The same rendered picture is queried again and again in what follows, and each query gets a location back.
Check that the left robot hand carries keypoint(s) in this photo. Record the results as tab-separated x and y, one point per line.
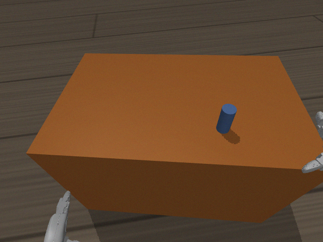
56	230

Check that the can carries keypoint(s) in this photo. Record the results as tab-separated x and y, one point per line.
226	118

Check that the right robot hand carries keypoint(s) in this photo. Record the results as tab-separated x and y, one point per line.
318	162

